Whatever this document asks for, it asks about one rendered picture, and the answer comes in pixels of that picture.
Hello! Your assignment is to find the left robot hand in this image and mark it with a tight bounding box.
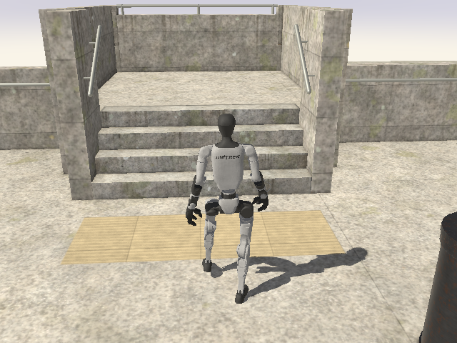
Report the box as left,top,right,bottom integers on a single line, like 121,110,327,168
186,207,202,226

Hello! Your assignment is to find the right robot forearm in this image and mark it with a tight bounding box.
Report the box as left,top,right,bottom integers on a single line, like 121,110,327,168
254,171,268,199

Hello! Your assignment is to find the robot left upper arm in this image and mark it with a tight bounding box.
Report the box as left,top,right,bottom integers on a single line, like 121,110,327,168
195,145,213,186

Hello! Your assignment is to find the right robot shin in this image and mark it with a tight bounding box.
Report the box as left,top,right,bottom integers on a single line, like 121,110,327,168
237,245,250,294

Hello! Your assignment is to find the robot right upper arm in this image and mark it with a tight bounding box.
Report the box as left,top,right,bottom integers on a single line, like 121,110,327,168
242,144,261,182

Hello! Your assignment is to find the left robot thigh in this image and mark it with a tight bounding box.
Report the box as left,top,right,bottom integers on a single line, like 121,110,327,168
205,198,219,232

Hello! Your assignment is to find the right robot hand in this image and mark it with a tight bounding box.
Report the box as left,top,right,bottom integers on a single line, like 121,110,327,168
252,196,268,212

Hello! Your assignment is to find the left robot forearm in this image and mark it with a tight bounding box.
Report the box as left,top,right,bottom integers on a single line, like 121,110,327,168
187,175,202,209

